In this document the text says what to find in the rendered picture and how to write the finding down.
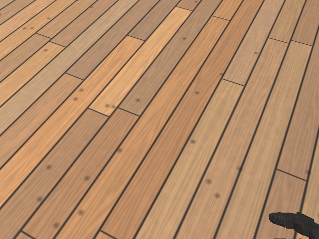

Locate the robot right hand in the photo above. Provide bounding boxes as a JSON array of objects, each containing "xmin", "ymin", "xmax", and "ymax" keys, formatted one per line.
[{"xmin": 268, "ymin": 212, "xmax": 319, "ymax": 239}]

